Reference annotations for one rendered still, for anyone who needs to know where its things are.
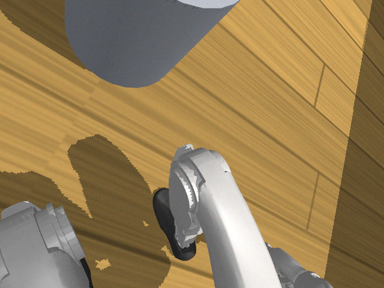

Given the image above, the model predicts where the left robot foot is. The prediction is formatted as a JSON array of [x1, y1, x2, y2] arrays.
[[80, 258, 94, 288]]

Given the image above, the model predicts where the right robot foot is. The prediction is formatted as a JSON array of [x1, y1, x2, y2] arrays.
[[152, 188, 196, 261]]

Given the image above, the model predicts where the right robot arm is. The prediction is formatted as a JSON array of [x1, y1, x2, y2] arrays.
[[293, 271, 333, 288]]

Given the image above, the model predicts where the right robot hand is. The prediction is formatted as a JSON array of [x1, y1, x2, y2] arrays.
[[265, 242, 306, 288]]

